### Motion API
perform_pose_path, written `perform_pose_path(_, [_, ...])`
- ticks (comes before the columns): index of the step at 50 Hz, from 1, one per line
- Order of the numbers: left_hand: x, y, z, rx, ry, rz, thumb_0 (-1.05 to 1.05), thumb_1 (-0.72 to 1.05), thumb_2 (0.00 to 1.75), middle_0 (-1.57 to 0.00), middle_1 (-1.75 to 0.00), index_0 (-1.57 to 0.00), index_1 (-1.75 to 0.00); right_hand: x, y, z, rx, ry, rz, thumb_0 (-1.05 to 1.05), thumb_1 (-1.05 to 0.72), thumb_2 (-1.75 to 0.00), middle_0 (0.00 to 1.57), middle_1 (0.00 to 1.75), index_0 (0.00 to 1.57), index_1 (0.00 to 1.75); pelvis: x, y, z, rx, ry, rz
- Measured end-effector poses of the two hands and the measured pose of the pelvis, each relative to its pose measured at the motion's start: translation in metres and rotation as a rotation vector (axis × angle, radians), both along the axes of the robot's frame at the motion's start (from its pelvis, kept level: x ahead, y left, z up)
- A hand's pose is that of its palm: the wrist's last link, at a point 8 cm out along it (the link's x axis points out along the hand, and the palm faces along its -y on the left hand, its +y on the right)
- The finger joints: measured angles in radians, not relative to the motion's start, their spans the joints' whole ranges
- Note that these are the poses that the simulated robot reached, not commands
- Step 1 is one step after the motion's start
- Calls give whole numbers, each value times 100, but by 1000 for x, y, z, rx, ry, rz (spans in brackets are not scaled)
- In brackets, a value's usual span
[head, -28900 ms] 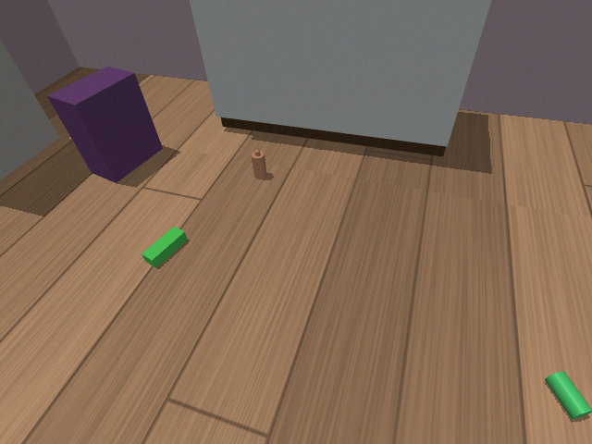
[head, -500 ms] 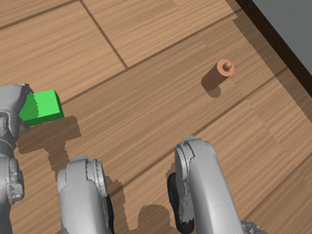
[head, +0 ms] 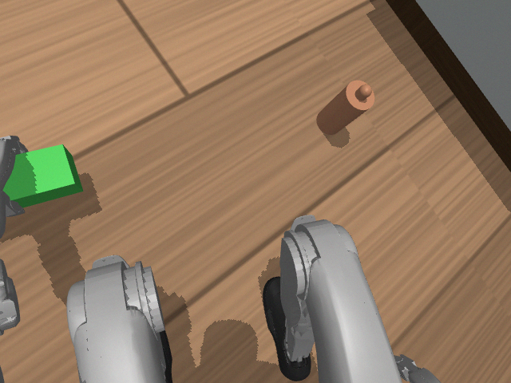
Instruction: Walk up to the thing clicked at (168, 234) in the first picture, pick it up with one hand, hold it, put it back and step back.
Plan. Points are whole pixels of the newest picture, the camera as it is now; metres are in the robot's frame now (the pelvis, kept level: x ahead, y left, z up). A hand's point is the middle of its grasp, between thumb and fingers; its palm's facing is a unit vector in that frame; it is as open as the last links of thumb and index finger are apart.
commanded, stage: rest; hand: left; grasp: from above
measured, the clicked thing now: (7, 185) +0.45 +0.34 -0.22
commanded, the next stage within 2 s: open in 1.34 s
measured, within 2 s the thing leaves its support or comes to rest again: rests again in 0.88 s
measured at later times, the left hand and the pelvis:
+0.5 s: hand (12, 190) +0.44 +0.33 -0.23, palm faces -0.44 -0.15 -0.89, open 9.7 cm; pelvis +0.00 +0.00 -0.02, yaw -3 degrees
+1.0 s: hand (19, 191) +0.44 +0.33 -0.25, palm faces -0.43 -0.15 -0.89, open 9.7 cm; pelvis +0.00 +0.01 -0.02, yaw -5 degrees
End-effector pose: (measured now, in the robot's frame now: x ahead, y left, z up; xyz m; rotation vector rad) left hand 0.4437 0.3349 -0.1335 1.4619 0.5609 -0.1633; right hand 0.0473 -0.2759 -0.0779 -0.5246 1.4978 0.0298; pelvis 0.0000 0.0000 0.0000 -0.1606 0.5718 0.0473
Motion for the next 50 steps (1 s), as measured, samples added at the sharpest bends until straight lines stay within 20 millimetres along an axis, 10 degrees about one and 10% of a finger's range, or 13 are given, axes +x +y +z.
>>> perform_pose_path(50, [6,-2,-58,-16,-8,20,0,6,42,-74,-49,-76,-45,-6,22,6,49,10,182,0,-90,-90,20,30,20,31,-1,8,-23,-69,-94,-42])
